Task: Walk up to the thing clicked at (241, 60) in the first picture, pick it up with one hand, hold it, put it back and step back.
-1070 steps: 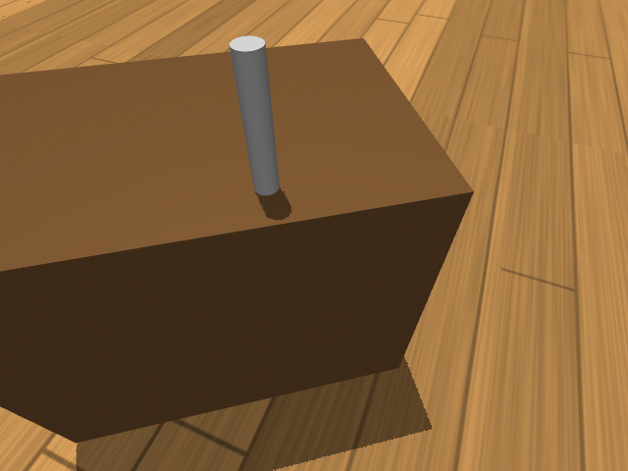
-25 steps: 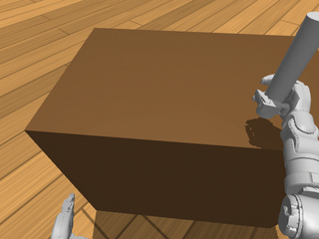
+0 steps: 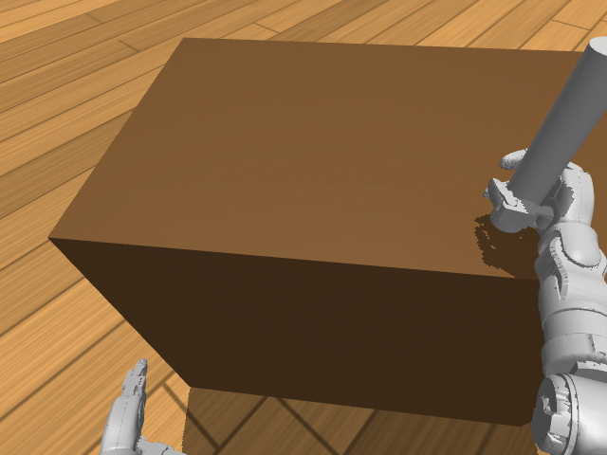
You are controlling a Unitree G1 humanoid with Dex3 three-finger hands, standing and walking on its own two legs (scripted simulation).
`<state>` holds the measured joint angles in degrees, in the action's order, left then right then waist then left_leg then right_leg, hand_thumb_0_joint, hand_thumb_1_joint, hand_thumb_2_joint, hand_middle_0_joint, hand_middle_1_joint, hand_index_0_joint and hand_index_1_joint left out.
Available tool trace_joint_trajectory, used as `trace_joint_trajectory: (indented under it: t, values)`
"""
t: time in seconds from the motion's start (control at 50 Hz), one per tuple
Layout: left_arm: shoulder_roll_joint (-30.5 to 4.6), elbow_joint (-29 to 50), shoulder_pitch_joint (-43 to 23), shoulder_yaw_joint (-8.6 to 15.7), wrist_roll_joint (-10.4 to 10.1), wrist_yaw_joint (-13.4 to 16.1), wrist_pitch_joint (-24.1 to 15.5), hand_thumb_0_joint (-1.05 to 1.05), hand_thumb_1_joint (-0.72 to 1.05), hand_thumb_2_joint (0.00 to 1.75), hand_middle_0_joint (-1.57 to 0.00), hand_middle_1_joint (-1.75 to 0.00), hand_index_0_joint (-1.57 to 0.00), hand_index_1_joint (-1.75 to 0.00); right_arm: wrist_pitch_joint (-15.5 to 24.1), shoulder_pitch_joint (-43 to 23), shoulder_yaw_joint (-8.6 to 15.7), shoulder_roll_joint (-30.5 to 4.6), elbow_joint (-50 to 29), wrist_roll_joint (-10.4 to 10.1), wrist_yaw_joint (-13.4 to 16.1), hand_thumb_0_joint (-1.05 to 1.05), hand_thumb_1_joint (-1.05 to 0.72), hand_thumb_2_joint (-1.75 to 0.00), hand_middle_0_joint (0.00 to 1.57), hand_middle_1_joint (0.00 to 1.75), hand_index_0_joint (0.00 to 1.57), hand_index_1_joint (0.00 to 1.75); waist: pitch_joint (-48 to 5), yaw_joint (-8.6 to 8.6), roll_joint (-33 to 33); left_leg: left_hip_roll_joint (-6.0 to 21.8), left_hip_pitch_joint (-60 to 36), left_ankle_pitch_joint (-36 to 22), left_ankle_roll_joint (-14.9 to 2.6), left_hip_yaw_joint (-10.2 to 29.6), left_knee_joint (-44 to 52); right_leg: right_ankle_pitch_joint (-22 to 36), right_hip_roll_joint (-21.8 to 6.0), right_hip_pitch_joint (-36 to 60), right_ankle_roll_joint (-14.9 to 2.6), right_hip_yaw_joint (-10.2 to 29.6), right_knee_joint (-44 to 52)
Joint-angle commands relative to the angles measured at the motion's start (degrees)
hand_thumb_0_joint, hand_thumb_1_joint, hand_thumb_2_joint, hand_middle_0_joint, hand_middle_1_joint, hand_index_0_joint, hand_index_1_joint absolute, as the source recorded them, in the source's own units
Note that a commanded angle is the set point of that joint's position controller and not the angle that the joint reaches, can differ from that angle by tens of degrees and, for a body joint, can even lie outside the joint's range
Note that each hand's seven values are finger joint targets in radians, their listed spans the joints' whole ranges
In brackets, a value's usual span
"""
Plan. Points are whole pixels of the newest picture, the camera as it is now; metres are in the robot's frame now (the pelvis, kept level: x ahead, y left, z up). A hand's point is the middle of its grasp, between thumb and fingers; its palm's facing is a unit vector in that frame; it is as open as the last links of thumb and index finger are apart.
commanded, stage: loosen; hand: right
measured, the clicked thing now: (549, 153) +0.43 -0.24 +0.18
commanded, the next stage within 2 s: open in 0.24 s
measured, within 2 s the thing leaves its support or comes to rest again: rests again in 0.44 s
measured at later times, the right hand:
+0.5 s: hand (514, 189) +0.43 -0.23 +0.12, palm faces +0.22 +0.98 +0.02, open 6.9 cm
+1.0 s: hand (525, 187) +0.43 -0.24 +0.13, palm faces +0.25 +0.97 +0.01, open 13.0 cm
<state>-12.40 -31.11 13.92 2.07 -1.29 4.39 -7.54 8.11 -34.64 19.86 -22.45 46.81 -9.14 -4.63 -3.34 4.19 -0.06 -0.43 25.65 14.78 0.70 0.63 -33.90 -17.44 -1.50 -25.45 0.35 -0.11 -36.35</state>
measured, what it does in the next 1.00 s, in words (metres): stands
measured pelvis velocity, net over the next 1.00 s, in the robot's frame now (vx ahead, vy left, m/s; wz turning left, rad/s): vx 0.00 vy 0.00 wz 0.00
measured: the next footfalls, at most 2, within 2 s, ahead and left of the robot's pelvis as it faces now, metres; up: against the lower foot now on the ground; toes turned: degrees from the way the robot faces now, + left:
none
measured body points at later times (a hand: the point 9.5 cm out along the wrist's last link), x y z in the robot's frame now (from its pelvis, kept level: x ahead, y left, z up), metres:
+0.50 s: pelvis +0.00 +0.00 +0.00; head +0.03 -0.01 +0.44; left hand +0.15 +0.26 -0.07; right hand +0.42 -0.28 +0.12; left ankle +0.02 +0.13 -0.73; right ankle +0.01 -0.12 -0.73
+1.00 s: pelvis +0.00 +0.00 -0.01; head +0.03 -0.01 +0.44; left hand +0.15 +0.27 -0.06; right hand +0.41 -0.29 +0.13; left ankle +0.02 +0.13 -0.73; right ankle +0.01 -0.12 -0.73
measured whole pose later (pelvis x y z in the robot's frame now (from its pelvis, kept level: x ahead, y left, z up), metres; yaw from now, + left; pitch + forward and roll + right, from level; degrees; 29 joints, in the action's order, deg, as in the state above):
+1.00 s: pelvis +0.00 +0.00 -0.01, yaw +0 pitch +7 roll +1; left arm -13.7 -24.3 16.8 3.3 -1.7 4.0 -5.4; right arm 8.7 -35.1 22.2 -23.6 46.3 -8.4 -4.1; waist -4.2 4.6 -0.2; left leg -0.5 27.7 16.2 0.7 0.8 -37.0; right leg -18.8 -1.5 -27.3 0.3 -0.2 -39.3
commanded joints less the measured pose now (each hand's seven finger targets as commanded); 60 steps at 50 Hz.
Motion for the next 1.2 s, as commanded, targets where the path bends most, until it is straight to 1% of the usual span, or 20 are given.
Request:
trace_joint_trajectory:
  t: [0.0, 0.06, 0.12, 0.16, 0.22, 0.26, 0.32, 0.34, 0.52, 0.76, 0.78, 0.82, 0.84, 0.92, 0.98, 1.02, 1.08, 1.1, 1.16, 1.18]
  values:
    - [-6.7, 6.8, -1.3, 2.5, 0.0, 0.4, -2.7, 0.0, -0.56, 0.06, -0.05, -0.04, -0.04, -0.05, 5.8, -26.9, 3.0, -14.7, -14.5, -1.1, 0.1, 0.0, -0.61, -1.29, 1.38, 1.41, 1.39, 1.41, -20.9, -0.33, 4.7, -0.3, -6.8, -16.1, -0.9, -1.2, 2.2, 16.8, 1.0, 10.1, -0.92, -0.2, 2.7]
    - [-7.7, 7.8, -3.5, 3.4, 0.2, 0.3, -2.7, 0.0, -0.56, 0.05, -0.05, -0.04, -0.05, -0.05, 6.2, -26.5, 2.6, -14.0, -13.1, -0.7, 0.1, 0.0, -0.61, -1.29, 1.38, 1.41, 1.39, 1.41, -19.0, 0.31, 4.1, -0.4, -5.1, -13.1, -0.9, -1.0, 2.1, 12.9, 0.8, 8.7, -1.03, -0.1, 3.0]
    - [-7.5, 9.1, -4.6, 3.0, 0.0, 0.3, -2.6, 0.0, -0.51, 0.02, -0.06, -0.05, -0.07, -0.04, 7.1, -28.3, 2.0, -14.9, -14.7, -0.2, 0.2, 0.0, -0.41, -1.07, 1.32, 1.22, 1.32, 1.22, -19.4, -0.2, 5.6, -0.4, -4.5, -10.6, -1.19, -1.0, 2.0, 10.3, 0.7, 8.6, -0.84, 0.0, 3.3]
    - [-9.3, 9.7, -3.1, 4.3, 0.2, 0.6, -2.7, 0.0, -0.51, 0.02, -0.06, -0.05, -0.07, -0.04, 7.4, -29.4, 2.2, -15.2, -15.8, -0.4, 0.2, 0.0, -0.35, -0.91, 1.27, 1.12, 1.27, 1.12, -22.4, 0.63, 5.1, -0.7, -4.8, -11.9, -1.17, -1.3, 1.5, 12.1, 0.4, 10.6, -0.74, 0.2, 2.8]
    - [-8.3, 9.3, -0.4, 3.5, 0.1, 0.3, -2.6, 0.0, -0.51, 0.03, -0.06, -0.05, -0.07, -0.05, 6.9, -27.9, 2.6, -15.3, -14.9, -0.7, 0.3, 0.0, -0.26, -0.8, 1.23, 1.02, 1.22, 1.02, -22.9, 0.48, 6.5, -0.6, -5.0, -13.2, -1.18, -1.4, 1.2, 14.3, 0.7, 10.9, -0.64, 0.2, 1.9]
    - [-8.7, 12.1, -3.7, 3.7, 0.1, 0.5, -2.8, 0.0, -0.51, 0.03, -0.06, -0.05, -0.07, -0.05, 7.2, -29.7, 2.5, -15.0, -17.1, -1.0, 0.4, 0.0, -0.19, -0.71, 1.2, 0.95, 1.19, 0.95, -24.6, 0.48, 4.7, -0.6, -6.4, -14.0, -0.95, -1.3, 1.0, 14.3, 0.6, 10.6, -0.79, 0.1, 1.8]
    - [-8.6, 11.5, -2.0, 3.7, 0.1, 0.7, -2.7, 0.0, -0.53, 0.04, -0.06, -0.05, -0.06, -0.05, 6.8, -28.4, 2.3, -14.1, -15.2, -0.9, 0.4, 0.0, -0.1, -0.66, 1.1, 0.88, 1.09, 0.88, -22.4, 0.7, 3.9, -0.6, -5.2, -12.4, -1.0, -1.3, 1.3, 12.2, 0.7, 9.7, -0.91, 0.2, 2.2]
    - [-8.7, 10.8, -2.6, 3.7, 0.0, 0.7, -2.8, 0.0, -0.52, 0.03, -0.06, -0.06, -0.07, -0.05, 6.7, -27.1, 2.2, -14.1, -13.7, -0.9, 0.5, 0.0, -0.11, -0.58, 1.16, 0.84, 1.14, 0.85, -20.7, 0.24, 3.4, -0.7, -5.1, -11.5, -0.97, -1.6, 1.3, 11.4, 0.6, 8.6, -0.9, 0.3, 2.4]
    - [-8.3, 11.0, -0.8, 3.5, -0.1, 0.0, -1.8, 0.0, -0.54, 0.05, -0.06, -0.05, -0.06, -0.05, 5.6, -24.5, 2.6, -13.7, -9.7, -0.5, -0.3, 0.0, 0.14, -0.38, 0.94, 0.64, 0.93, 0.64, -18.8, 0.21, 3.2, -0.5, -4.3, -11.8, -0.93, -1.4, 0.8, 11.7, 0.8, 6.3, -1.03, 0.0, 2.1]
    - [-8.3, 11.5, 1.2, 3.8, 0.0, 0.0, -1.6, 0.0, -0.53, 0.05, -0.05, -0.05, -0.05, -0.05, 5.9, -26.7, 2.1, -13.0, -11.4, -0.6, -0.4, 0.0, 0.2, -0.26, 0.65, 0.43, 0.64, 0.43, -20.8, 0.76, 3.6, -0.6, -3.8, -12.7, -1.01, -1.6, 0.0, 13.5, 0.7, 8.4, -0.88, 0.2, 1.2]
    - [-8.2, 13.2, -1.8, 3.0, -0.1, 0.0, -1.8, 0.0, -0.54, 0.05, -0.05, -0.05, -0.05, -0.05, 5.9, -26.3, 2.7, -13.8, -11.5, -0.4, -0.2, 0.0, 0.21, -0.26, 0.63, 0.42, 0.61, 0.42, -20.5, -0.32, 2.9, -0.4, -4.3, -12.2, -0.9, -1.4, 0.0, 12.7, 0.8, 7.6, -0.97, 0.1, 1.2]
    - [-7.3, 13.8, -1.8, 2.3, -0.2, -0.1, -1.7, 0.0, -0.52, 0.03, -0.06, -0.05, -0.06, -0.05, 5.8, -26.8, 2.7, -13.9, -11.5, -0.4, -0.2, 0.0, 0.23, -0.27, 0.5, 0.37, 0.49, 0.37, -20.5, -0.17, 2.8, -0.2, -5.2, -12.0, -0.76, -1.0, 0.2, 11.5, 1.1, 5.9, -1.23, -0.4, 1.1]
    - [-8.9, 12.9, -0.3, 3.6, -0.2, 0.0, -1.5, 0.0, -0.51, 0.03, -0.06, -0.05, -0.07, -0.05, 5.4, -24.5, 2.8, -13.7, -9.4, -0.2, -0.2, 0.0, 0.21, -0.28, 0.44, 0.35, 0.43, 0.35, -20.3, 0.03, 2.8, -0.3, -4.5, -11.0, -0.94, -1.2, 0.1, 10.8, 1.0, 6.1, -1.12, -0.2, 1.6]
    - [-14.3, 16.7, 0.2, 8.6, -0.2, 0.8, -1.2, 0.0, -0.5, 0.02, -0.06, -0.05, -0.06, -0.04, 5.9, -28.7, 6.0, -20.6, -17.0, -0.1, 0.6, 0.0, 0.19, -0.26, 0.35, 0.3, 0.34, 0.3, -24.1, -0.26, 4.1, -0.3, -7.3, -11.7, -0.98, -1.4, 0.6, 11.5, 1.0, 9.1, -0.91, -0.2, 2.1]
    - [-9.6, 18.5, 0.5, 4.5, -0.6, 0.7, -1.2, 0.0, -0.51, 0.03, -0.06, -0.05, -0.06, -0.04, 5.3, -30.7, 7.2, -22.4, -20.9, -0.2, 1.2, 0.0, 0.26, -0.18, 0.26, 0.21, 0.25, 0.21, -25.1, -1.87, 6.2, -0.1, -10.4, -13.3, -0.99, -1.3, 0.8, 13.5, 1.4, 10.0, -0.75, -0.5, 2.4]
    - [-5.4, 16.0, 1.0, 1.1, -1.0, 0.5, -1.1, 0.0, -0.52, 0.03, -0.06, -0.05, -0.06, -0.05, 3.9, -30.0, 6.0, -21.0, -20.1, -0.3, 1.0, 0.0, 0.3, -0.12, 0.2, 0.14, 0.19, 0.14, -21.7, -2.4, 7.6, -0.2, -9.7, -12.8, -1.19, -1.5, 1.3, 13.9, 1.2, 9.8, -0.53, -0.3, 3.1]
    - [-6.3, 9.9, 0.4, 1.5, -1.1, 0.8, -0.7, 0.0, -0.52, 0.03, -0.06, -0.05, -0.06, -0.05, 0.0, -29.8, 6.6, -23.8, -15.3, -0.1, -0.3, 0.0, 0.37, -0.05, 0.13, 0.08, 0.12, 0.08, -17.4, -2.14, 8.7, 0.0, -7.5, -11.6, -1.24, -1.1, 2.6, 12.6, 1.3, 8.4, -0.63, -0.2, 4.6]
    - [-7.8, 9.0, -1.2, 2.3, -1.0, 0.9, -0.7, 0.0, -0.52, 0.03, -0.06, -0.05, -0.06, -0.04, -1.0, -33.3, 8.2, -27.7, -16.8, -0.1, -0.9, 0.0, 0.4, -0.05, 0.12, 0.07, 0.11, 0.07, -17.1, -2.19, 9.6, 0.1, -6.8, -11.2, -1.36, -0.9, 3.1, 12.2, 1.2, 8.4, -0.57, -0.1, 4.9]
    - [-11.6, 6.1, -2.6, 5.0, -1.1, 1.3, -1.4, 0.0, -0.52, 0.02, -0.06, -0.05, -0.06, -0.04, -5.1, -33.8, 6.1, -26.5, -10.6, -0.2, -3.8, 0.0, 0.45, -0.04, 0.09, 0.06, 0.08, 0.06, -14.1, -0.15, 7.9, -0.4, -4.1, -10.1, -1.48, -1.4, 4.1, 10.8, 0.6, 9.1, -0.65, 0.4, 6.1]
    - [-9.9, 6.4, -3.2, 3.0, -1.2, 1.1, -1.8, 0.0, -0.52, 0.02, -0.06, -0.05, -0.06, -0.04, -6.0, -34.2, 5.4, -26.1, -9.9, -0.2, -5.2, 0.0, 0.46, -0.04, 0.08, 0.05, 0.07, 0.05, -14.5, -0.46, 7.7, -0.2, -4.9, -9.8, -1.43, -1.5, 4.4, 10.5, 0.7, 9.2, -0.74, 0.4, 6.2]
